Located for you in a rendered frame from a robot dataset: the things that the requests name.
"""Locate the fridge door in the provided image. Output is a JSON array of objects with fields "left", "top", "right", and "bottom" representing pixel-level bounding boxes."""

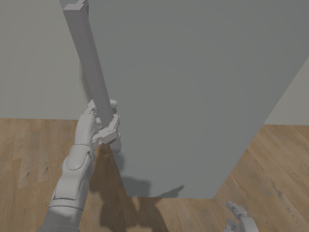
[{"left": 59, "top": 0, "right": 309, "bottom": 199}]

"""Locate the right robot hand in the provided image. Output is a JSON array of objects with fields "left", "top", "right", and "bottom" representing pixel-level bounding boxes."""
[{"left": 223, "top": 201, "right": 259, "bottom": 232}]

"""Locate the left robot forearm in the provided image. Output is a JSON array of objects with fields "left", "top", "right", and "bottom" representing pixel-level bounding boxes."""
[{"left": 37, "top": 144, "right": 96, "bottom": 232}]

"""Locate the left robot hand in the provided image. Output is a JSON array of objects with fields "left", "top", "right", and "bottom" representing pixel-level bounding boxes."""
[{"left": 74, "top": 99, "right": 122, "bottom": 151}]

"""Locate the handle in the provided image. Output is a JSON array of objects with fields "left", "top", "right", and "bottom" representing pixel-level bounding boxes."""
[{"left": 63, "top": 0, "right": 122, "bottom": 153}]

